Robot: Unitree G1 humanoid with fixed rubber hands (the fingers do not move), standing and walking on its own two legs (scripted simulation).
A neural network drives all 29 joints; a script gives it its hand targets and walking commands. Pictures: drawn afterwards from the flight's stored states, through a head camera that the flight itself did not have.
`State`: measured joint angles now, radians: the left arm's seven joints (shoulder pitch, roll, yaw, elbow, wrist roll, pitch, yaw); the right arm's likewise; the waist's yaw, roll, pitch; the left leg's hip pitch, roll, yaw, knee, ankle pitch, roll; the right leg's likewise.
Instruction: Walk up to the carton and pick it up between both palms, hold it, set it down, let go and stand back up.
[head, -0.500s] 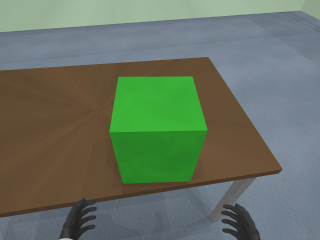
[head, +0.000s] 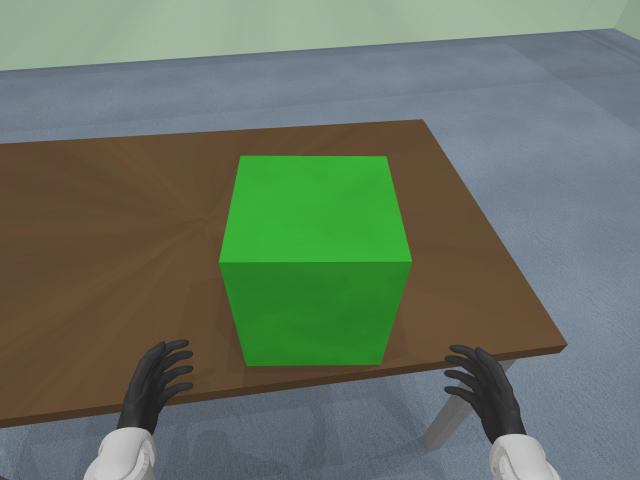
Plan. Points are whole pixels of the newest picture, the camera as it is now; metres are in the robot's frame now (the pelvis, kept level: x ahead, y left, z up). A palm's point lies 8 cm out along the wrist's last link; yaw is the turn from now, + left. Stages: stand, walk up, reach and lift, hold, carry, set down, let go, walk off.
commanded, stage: reach and lift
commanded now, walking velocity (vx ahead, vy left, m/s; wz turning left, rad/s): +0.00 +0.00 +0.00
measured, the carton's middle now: (313, 265) +0.42 +0.04 +0.03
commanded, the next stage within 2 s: none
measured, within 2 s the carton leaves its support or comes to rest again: neither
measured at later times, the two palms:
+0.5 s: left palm (138, 361) +0.25 +0.24 +0.04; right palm (484, 360) +0.27 -0.17 +0.04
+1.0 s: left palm (129, 282) +0.31 +0.25 +0.11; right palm (478, 282) +0.34 -0.16 +0.10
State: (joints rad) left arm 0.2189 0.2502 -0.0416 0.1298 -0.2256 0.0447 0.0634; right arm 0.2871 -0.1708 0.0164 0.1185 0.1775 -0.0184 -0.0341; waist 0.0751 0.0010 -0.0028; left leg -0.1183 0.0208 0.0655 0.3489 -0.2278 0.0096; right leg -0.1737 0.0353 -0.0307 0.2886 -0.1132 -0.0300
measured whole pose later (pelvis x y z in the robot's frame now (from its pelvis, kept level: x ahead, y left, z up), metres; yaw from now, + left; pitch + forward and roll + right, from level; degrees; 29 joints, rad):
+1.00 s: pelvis +0.00 +0.02 +0.00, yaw +1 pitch -2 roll -1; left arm -0.26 0.28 0.11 -0.05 -0.23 0.59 0.06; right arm -0.26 -0.31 0.00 0.16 0.36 0.32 -0.13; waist 0.04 0.00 0.07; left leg -0.06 0.00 0.06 0.32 -0.22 0.03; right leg -0.09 0.02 -0.04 0.20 -0.08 -0.01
